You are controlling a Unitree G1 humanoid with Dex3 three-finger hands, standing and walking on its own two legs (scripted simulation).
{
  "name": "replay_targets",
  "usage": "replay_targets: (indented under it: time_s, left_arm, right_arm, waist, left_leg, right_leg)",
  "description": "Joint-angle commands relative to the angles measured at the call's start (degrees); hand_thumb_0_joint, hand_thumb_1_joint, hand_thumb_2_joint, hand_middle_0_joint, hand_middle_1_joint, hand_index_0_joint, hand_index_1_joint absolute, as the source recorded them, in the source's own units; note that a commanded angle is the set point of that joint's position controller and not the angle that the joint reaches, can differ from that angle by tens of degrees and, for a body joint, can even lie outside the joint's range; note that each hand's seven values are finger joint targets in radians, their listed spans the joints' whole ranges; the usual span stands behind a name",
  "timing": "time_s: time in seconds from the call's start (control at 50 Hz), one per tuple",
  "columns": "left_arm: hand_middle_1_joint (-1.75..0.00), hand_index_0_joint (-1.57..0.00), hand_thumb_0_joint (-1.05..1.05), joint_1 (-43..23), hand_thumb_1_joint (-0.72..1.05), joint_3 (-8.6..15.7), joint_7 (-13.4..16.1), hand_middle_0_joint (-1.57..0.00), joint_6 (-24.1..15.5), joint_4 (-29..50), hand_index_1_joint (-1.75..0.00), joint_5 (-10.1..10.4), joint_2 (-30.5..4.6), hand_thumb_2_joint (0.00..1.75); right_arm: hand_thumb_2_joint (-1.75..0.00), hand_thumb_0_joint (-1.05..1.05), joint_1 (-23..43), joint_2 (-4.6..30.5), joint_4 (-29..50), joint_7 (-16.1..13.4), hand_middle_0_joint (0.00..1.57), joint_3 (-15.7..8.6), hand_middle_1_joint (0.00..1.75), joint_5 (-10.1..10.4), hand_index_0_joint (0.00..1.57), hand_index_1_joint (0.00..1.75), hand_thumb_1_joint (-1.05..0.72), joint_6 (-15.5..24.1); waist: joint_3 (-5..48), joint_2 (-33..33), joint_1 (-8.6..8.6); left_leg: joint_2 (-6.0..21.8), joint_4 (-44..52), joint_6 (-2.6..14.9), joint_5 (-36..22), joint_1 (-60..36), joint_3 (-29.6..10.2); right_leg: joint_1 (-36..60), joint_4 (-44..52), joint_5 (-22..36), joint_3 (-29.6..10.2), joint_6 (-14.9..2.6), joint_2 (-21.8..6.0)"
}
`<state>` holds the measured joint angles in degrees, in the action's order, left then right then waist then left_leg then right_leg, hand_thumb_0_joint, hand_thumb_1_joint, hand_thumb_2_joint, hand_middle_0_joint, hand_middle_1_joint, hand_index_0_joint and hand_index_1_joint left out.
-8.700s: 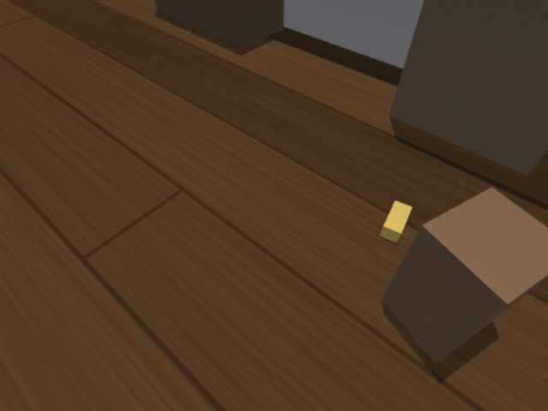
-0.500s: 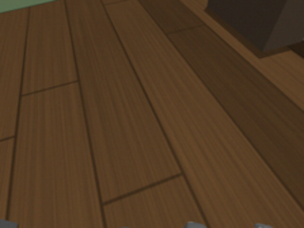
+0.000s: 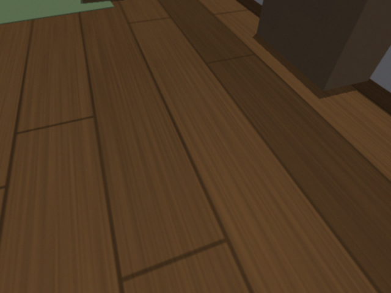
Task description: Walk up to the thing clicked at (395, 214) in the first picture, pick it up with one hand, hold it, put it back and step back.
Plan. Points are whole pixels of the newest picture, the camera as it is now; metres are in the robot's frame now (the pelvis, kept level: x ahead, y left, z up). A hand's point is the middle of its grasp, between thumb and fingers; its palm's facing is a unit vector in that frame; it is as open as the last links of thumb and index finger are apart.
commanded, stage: walk up
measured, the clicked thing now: out of the picture -0.20 -0.94 -0.74
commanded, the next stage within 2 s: stand in 0.22 s
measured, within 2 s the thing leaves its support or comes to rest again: neither
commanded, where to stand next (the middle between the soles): +0.08 +0.00 m, yaw +0 degrees
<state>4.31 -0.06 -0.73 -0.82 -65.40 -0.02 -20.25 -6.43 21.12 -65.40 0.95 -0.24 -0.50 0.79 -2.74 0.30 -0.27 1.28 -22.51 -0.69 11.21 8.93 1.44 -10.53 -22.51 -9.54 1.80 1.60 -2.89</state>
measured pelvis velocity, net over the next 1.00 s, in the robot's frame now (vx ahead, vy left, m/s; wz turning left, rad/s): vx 0.03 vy -0.01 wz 0.01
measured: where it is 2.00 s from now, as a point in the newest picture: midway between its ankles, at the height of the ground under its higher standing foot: outside the picture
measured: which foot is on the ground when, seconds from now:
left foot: down 0.00-1.00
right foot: down 0.00-1.00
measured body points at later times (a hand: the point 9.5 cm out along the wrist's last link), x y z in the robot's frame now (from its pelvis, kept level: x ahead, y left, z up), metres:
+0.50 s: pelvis +0.02 +0.00 +0.00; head +0.03 -0.01 +0.45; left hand +0.08 +0.30 -0.13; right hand +0.10 -0.30 -0.13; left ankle +0.01 +0.13 -0.74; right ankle +0.03 -0.14 -0.74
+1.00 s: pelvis +0.03 -0.01 +0.00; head +0.03 -0.01 +0.45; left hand +0.12 +0.29 -0.12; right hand +0.11 -0.31 -0.13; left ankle +0.01 +0.13 -0.74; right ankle +0.03 -0.14 -0.74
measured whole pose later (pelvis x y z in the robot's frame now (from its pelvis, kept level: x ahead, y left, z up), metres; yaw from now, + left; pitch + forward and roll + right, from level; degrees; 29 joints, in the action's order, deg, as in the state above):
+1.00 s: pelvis +0.03 -0.01 +0.00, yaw +0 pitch -2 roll +0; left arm 4.1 0.5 -0.1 -0.9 -66.0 -0.4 -19.6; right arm -4.7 20.4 -65.8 0.5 -0.4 -0.7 0.4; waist -2.1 -0.6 -0.6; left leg 1.9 -17.8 -1.6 10.8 5.1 0.8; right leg -6.7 -18.3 -9.7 2.7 1.2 -2.2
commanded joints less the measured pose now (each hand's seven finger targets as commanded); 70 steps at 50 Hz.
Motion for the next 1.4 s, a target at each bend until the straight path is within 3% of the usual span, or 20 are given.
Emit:
replay_targets:
  time_s: [0.0,0.12,0.26,0.56,0.7,0.86,1.06,1.16,1.38]
  left_arm:
    - [-0.3,-0.2,0.0,-3.2,0.9,2.1,0.6,-0.2,-1.3,2.8,-0.3,0.0,-12.2,0.9]
    - [-0.3,-0.2,0.0,-3.3,0.9,2.3,0.8,-0.2,-1.6,1.9,-0.3,-0.2,-12.1,0.9]
    - [-0.3,-0.2,0.0,-2.1,0.9,1.9,1.0,-0.2,-1.2,1.6,-0.3,-0.6,-12.1,0.9]
    - [-0.3,-0.2,0.0,-1.9,0.9,2.2,1.2,-0.2,-1.4,2.2,-0.3,-0.2,-12.2,0.9]
    - [-0.3,-0.2,0.0,-1.7,0.9,2.4,1.2,-0.2,-1.1,2.2,-0.3,-0.4,-11.9,0.9]
    - [-0.3,-0.2,0.0,-2.4,0.9,2.5,1.3,-0.2,-1.2,2.8,-0.3,-0.4,-12.0,0.9]
    - [-0.3,-0.2,0.0,-2.1,0.9,2.6,1.2,-0.2,-0.9,2.9,-0.3,-0.5,-12.1,0.9]
    - [-0.3,-0.2,0.0,-1.9,0.9,2.6,1.1,-0.2,-1.1,3.2,-0.3,-0.4,-12.2,0.9]
    - [-0.3,-0.2,0.0,-0.6,0.9,2.5,1.0,-0.2,-0.8,2.9,-0.3,-0.5,-12.2,0.9]
  right_arm:
    - [-0.9,0.0,3.1,12.0,2.9,-0.8,0.2,-2.1,0.3,0.4,0.2,0.3,-0.9,1.1]
    - [-0.9,0.0,3.4,11.6,2.5,-0.7,0.2,-2.2,0.3,0.6,0.2,0.3,-0.9,0.8]
    - [-0.9,0.0,4.8,11.4,2.9,-0.7,0.2,-2.2,0.3,-0.1,0.2,0.3,-0.9,0.6]
    - [-0.9,0.0,4.6,11.2,2.3,-1.1,0.2,-2.1,0.3,0.1,0.2,0.3,-0.9,1.2]
    - [-0.9,0.0,4.9,11.4,2.3,-1.3,0.2,-2.2,0.3,0.0,0.2,0.3,-0.9,0.9]
    - [-0.9,0.0,4.3,11.4,2.7,-1.3,0.2,-2.2,0.3,0.1,0.2,0.3,-0.9,0.9]
    - [-0.9,0.0,4.2,11.1,2.8,-1.2,0.2,-2.0,0.3,0.0,0.2,0.3,-0.9,0.7]
    - [-0.9,0.0,3.7,11.2,3.1,-1.2,0.2,-2.0,0.3,0.0,0.2,0.3,-0.9,0.9]
    - [-0.9,0.0,3.2,11.5,3.0,-1.2,0.2,-1.9,0.3,0.0,0.2,0.3,-0.9,0.8]
  waist:
    - [3.6,-0.6,0.41]
    - [5.7,1.0,0.1]
    - [2.6,1.1,-0.09]
    - [6.9,-0.1,0.28]
    - [5.4,-0.4,0.45]
    - [6.4,0.4,0.02]
    - [3.7,-0.2,0.15]
    - [6.1,0.1,0.1]
    - [3.9,-0.3,0.28]
  left_leg:
    - [6.0,6.1,2.39,-1.8,1.0,-5.9]
    - [6.0,5.0,2.22,-6.2,-2.3,-5.4]
    - [6.2,7.1,1.56,-0.3,-1.2,-6.0]
    - [7.0,6.3,1.04,-13.0,-2.9,-5.2]
    - [6.7,6.7,1.02,-10.3,-2.4,-4.9]
    - [7.1,6.3,0.97,-14.1,-3.9,-4.9]
    - [6.6,7.9,0.95,-6.8,-2.1,-5.1]
    - [6.9,6.9,1.15,-10.2,-3.7,-4.8]
    - [6.7,7.5,1.18,-6.4,-2.8,-5.1]
  right_leg:
    - [2.8,5.1,2.7,-5.4,-2.29,-4.8]
    - [3.1,6.1,4.6,-5.2,-2.11,-5.2]
    - [0.6,7.5,-1.4,-5.3,-1.69,-4.9]
    - [6.5,5.0,10.9,-4.5,-1.98,-5.7]
    - [5.9,6.3,8.9,-4.3,-1.85,-5.6]
    - [6.8,6.0,12.4,-3.9,-1.94,-5.6]
    - [5.1,7.5,5.3,-4.1,-1.86,-5.1]
    - [6.3,6.8,9.0,-4.3,-2.23,-5.6]
    - [4.5,7.3,4.5,-4.5,-2.18,-5.2]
